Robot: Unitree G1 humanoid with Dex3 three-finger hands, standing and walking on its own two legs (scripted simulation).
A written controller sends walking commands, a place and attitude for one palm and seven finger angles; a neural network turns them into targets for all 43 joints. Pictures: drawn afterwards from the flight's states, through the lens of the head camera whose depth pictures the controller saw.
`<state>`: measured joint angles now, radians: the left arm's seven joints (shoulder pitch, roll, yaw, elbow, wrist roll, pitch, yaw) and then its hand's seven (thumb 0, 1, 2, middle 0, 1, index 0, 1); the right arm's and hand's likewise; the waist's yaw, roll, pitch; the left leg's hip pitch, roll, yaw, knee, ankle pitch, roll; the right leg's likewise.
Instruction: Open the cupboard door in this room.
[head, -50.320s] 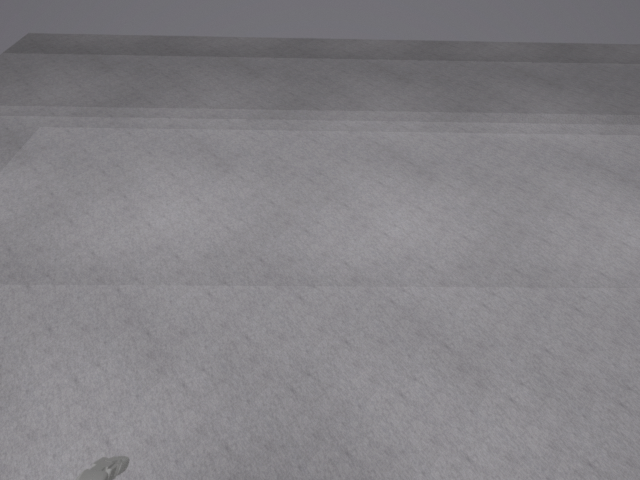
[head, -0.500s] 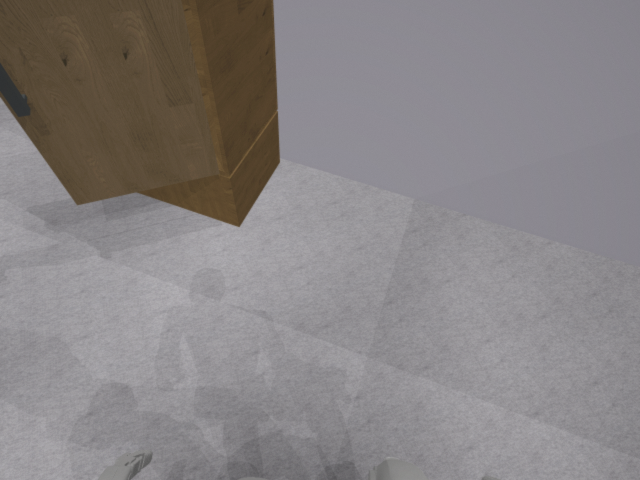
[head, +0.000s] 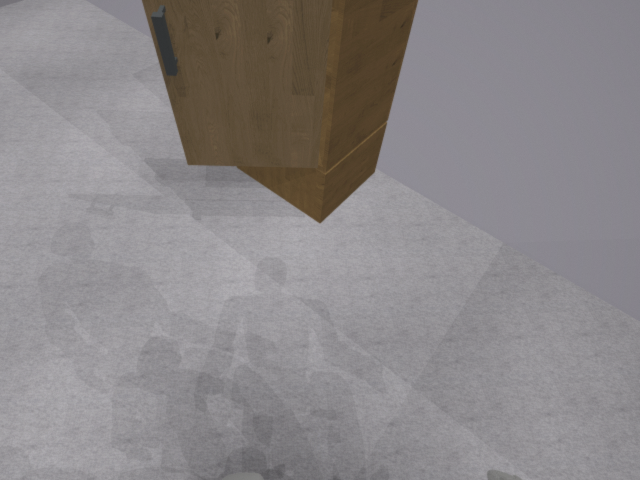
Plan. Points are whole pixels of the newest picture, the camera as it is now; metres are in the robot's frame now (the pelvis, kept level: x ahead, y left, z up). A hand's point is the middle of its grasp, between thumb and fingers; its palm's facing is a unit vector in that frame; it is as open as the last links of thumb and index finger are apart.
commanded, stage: turn to face it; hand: left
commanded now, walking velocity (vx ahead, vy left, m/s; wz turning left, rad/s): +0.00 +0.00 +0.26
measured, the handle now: (167, 41) +0.99 +0.42 -0.02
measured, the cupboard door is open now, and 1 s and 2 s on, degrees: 41 41 41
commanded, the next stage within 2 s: take the last steps up to it in 0.04 s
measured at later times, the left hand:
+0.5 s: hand out of the picture +0.03 +0.18 -0.14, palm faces +0.17 -0.96 -0.22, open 7.4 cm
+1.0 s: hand out of the picture +0.11 +0.29 -0.17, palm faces +0.20 -0.97 -0.17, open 7.4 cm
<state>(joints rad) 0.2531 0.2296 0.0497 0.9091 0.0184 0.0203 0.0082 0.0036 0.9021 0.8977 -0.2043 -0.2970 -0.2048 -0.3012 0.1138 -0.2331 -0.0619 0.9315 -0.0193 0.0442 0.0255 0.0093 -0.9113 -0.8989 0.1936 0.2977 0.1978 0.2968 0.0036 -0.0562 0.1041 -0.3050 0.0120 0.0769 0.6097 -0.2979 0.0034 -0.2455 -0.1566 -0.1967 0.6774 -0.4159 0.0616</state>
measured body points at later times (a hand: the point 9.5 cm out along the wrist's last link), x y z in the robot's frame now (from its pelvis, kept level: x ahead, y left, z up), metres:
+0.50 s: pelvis +0.01 -0.01 +0.01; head +0.03 -0.02 +0.46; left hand +0.02 +0.23 -0.13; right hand +0.07 -0.24 -0.15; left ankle +0.00 +0.11 -0.66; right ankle +0.00 -0.12 -0.72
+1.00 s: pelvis +0.14 +0.11 +0.01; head +0.17 +0.13 +0.46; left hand +0.10 +0.34 -0.15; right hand +0.25 -0.11 -0.12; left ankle +0.16 +0.20 -0.72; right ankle +0.14 -0.02 -0.64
